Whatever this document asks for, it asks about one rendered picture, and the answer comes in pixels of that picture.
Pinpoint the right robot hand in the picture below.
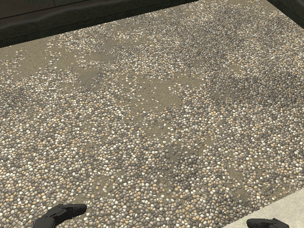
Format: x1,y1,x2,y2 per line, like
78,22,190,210
246,218,290,228

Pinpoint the left robot hand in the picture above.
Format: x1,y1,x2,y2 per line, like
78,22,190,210
32,203,87,228

